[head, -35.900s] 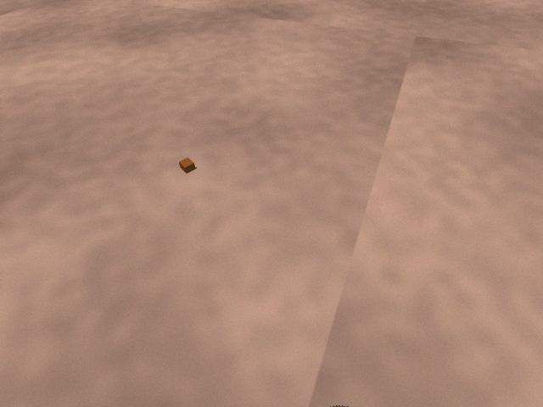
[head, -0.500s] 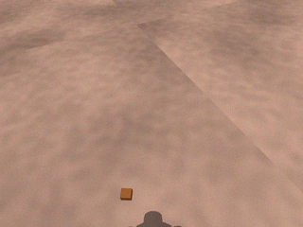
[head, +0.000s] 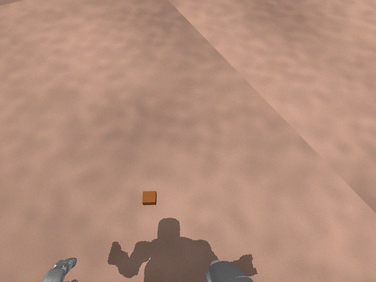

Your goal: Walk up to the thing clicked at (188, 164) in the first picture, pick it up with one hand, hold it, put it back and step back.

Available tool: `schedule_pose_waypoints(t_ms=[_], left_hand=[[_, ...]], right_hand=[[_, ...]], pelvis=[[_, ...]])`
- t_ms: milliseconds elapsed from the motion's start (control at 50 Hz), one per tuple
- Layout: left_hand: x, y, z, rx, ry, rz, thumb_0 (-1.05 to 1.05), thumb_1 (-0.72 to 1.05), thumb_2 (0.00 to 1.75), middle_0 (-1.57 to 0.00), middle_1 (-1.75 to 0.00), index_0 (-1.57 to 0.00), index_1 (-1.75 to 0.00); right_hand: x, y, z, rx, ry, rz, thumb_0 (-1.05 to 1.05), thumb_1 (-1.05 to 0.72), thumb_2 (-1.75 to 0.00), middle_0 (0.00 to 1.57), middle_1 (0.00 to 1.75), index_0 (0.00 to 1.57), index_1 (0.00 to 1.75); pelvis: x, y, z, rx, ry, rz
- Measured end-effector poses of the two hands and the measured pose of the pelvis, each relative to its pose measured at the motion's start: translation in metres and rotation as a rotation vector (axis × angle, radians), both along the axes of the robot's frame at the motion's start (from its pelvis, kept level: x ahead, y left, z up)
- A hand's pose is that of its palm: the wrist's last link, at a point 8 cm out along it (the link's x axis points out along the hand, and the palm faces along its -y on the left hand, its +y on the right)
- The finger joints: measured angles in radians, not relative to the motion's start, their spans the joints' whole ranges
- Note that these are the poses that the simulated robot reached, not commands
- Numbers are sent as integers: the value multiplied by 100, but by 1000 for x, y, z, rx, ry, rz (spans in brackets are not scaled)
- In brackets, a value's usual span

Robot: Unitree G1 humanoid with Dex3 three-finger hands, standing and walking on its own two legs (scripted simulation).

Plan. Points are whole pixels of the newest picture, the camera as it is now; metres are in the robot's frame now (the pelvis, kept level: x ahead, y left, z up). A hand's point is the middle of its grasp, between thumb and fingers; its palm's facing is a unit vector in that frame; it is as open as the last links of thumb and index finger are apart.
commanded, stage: step back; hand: left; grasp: from above
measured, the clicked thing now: (149, 198) +0.54 +0.18 -0.74
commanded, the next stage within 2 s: none
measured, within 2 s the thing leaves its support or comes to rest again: neither
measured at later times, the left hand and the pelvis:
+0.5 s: hand out of the picture +0.05 +0.24 -0.13, palm faces +0.00 -0.92 -0.39, open 7.4 cm; pelvis -0.10 -0.01 -0.01, yaw +2 degrees
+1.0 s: hand out of the picture -0.18 +0.24 -0.16, palm faces -0.06 -0.91 -0.41, open 7.4 cm; pelvis -0.26 -0.04 -0.02, yaw -5 degrees
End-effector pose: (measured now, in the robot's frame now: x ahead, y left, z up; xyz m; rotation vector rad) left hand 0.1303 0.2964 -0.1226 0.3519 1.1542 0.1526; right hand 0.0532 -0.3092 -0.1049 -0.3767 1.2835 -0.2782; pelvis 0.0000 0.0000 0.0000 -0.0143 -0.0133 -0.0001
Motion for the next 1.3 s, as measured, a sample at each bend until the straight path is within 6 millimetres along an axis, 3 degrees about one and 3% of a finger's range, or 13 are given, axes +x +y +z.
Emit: schedule_pose_waypoints(t_ms=[200, 380, 520, 600, 680, 780, 900, 1020, 1120, 1220, 1300], left_hand=[[-37, -18, 12, 53, -9, -14, 0, 90, 90, -20, -30, -21, -30], [-69, -23, 36, 56, -84, 12, 0, 90, 90, -20, -30, -21, -30], [-102, -8, 21, 27, -137, 21, 0, 90, 90, -20, -30, -21, -30], [-134, 4, 3, -3, -109, 50, 0, 90, 90, -20, -30, -21, -30], [-173, 9, 3, -15, -46, 77, 0, 90, 90, -20, -30, -21, -30], [-224, 14, 2, -2, 15, 93, 0, 90, 90, -20, -30, -21, -30], [-279, 5, -2, 41, 97, 61, 0, 90, 90, -20, -30, -21, -30], [-320, -27, 1, 71, 74, 32, 0, 91, 90, -20, -30, -20, -30], [-358, -50, 27, 76, 45, 40, 0, 90, 90, -20, -30, -21, -30], [-364, -55, 42, 100, -12, 38, 1, 90, 90, -20, -30, -21, -30], [-364, -55, 41, 106, -101, 31, 0, 90, 90, -20, -30, -21, -30]], right_hand=[[-9, -13, -31, 79, -89, -23, 1, -90, -90, 20, 30, 21, 30], [-25, -23, -12, 59, -107, 43, 1, -91, -90, 20, 30, 20, 30], [-62, -20, -9, -2, -84, 93, 1, -91, -90, 20, 30, 20, 30], [-93, -6, -1, -13, -79, 101, 1, -91, -90, 20, 30, 20, 30], [-120, -1, 16, -17, -77, 97, 1, -91, -90, 20, 30, 20, 30], [-134, -4, 25, -27, -116, 101, 1, -90, -90, 20, 30, 21, 30], [-152, -20, 18, -15, -212, 99, 1, -90, -90, 20, 30, 21, 30], [-195, -56, -12, 20, -255, 69, 1, -90, -90, 20, 30, 21, 30], [-249, -70, -17, 57, -187, 11, 1, -91, -90, 20, 30, 20, 30], [-311, -79, -19, 54, -95, 9, 1, -91, -90, 20, 30, 20, 30], [-354, -79, -24, 39, 3, 37, 1, -91, -90, 20, 30, 20, 30]], pelvis=[[-29, -18, -12, -5, -38, -23], [-65, -22, 3, 52, -12, -24], [-105, -9, -9, 17, -24, 35], [-128, -3, -12, 39, -50, 21], [-145, -2, -1, -15, -43, 27], [-172, -7, 4, -15, -20, -5], [-216, -22, -5, 1, -30, -58], [-267, -47, -22, -16, -63, -75], [-292, -61, -8, 59, -55, -74], [-320, -67, -1, 61, -20, -33], [-348, -70, -5, 41, -15, 16]])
